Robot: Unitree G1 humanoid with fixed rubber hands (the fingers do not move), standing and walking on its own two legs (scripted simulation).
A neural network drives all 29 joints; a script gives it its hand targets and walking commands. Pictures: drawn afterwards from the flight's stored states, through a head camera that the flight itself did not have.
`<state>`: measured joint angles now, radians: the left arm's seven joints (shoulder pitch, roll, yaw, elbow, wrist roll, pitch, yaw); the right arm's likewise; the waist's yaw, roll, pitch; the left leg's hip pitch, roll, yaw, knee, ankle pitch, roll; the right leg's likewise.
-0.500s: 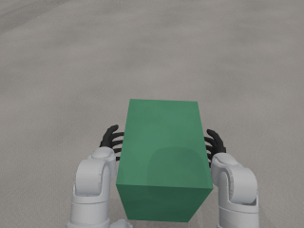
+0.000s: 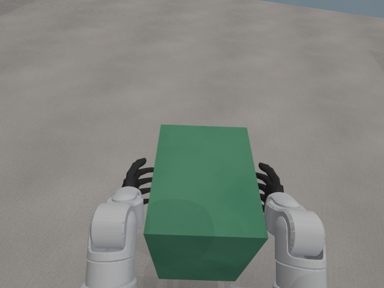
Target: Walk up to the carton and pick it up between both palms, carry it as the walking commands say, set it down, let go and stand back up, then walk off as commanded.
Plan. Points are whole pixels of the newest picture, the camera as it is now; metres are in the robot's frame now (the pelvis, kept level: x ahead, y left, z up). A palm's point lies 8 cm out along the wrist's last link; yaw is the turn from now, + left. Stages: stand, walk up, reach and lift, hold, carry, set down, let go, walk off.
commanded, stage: carry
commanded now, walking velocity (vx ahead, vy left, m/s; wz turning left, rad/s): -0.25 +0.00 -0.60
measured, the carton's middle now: (200, 207) +0.30 +0.02 +0.01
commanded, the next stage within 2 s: none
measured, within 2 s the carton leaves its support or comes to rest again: neither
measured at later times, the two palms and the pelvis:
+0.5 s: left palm out of the picture +0.12 +0.02 +0.07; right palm out of the picture +0.02 -0.22 +0.07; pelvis -0.20 +0.01 -0.02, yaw -18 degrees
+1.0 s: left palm out of the picture -0.09 -0.01 +0.06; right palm out of the picture -0.26 -0.21 +0.05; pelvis -0.39 +0.07 -0.01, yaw -37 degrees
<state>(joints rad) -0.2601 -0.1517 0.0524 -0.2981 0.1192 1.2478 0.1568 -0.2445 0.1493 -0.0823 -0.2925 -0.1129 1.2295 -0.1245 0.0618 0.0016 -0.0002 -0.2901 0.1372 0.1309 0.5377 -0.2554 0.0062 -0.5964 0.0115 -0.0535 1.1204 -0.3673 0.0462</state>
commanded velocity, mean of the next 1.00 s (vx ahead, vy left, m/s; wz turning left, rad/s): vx -0.25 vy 0.00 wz -0.60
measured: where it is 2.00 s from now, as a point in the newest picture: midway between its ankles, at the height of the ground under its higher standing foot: outside the picture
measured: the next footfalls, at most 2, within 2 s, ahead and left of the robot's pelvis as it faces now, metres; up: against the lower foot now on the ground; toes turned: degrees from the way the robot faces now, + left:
right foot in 0.16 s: -0.05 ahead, -0.16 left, +0.00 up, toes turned -13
left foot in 0.52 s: -0.15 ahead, +0.11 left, +0.00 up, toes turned -16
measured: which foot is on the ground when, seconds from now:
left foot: down 0.00-0.16, up 0.18-0.50, down 0.52-0.86, up 0.88-1.00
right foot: up 0.00-0.14, down 0.16-0.54, up 0.56-0.84, down 0.86-1.00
